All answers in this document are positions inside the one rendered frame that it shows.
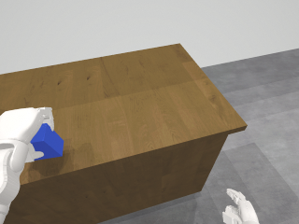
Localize left robot forearm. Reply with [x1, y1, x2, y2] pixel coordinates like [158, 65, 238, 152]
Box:
[0, 139, 29, 224]

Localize sponge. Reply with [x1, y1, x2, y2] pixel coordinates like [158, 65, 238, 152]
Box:
[30, 123, 64, 161]

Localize robot right hand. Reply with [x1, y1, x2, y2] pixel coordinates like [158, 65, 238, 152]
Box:
[222, 189, 259, 224]

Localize table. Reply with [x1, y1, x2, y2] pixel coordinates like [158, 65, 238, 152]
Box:
[0, 43, 248, 224]

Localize robot left hand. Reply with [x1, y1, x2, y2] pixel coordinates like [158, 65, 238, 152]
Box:
[0, 107, 54, 163]

